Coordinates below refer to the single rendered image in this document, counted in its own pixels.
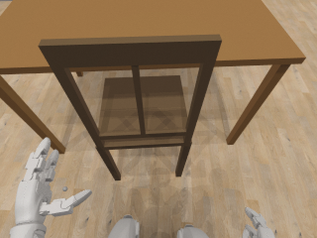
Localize left robot forearm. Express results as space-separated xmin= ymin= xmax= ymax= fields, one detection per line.
xmin=9 ymin=222 xmax=47 ymax=238

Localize left robot shin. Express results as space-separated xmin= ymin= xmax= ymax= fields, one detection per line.
xmin=123 ymin=214 xmax=133 ymax=219

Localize right robot thigh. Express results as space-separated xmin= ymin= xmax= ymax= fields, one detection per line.
xmin=176 ymin=227 xmax=209 ymax=238

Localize table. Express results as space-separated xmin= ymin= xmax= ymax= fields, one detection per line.
xmin=0 ymin=0 xmax=306 ymax=155

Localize chair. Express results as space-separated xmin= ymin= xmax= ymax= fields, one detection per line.
xmin=38 ymin=34 xmax=222 ymax=180

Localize left robot hand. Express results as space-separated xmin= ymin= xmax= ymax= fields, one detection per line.
xmin=15 ymin=137 xmax=92 ymax=225

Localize right robot hand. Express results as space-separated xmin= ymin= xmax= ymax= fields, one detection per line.
xmin=240 ymin=207 xmax=275 ymax=238

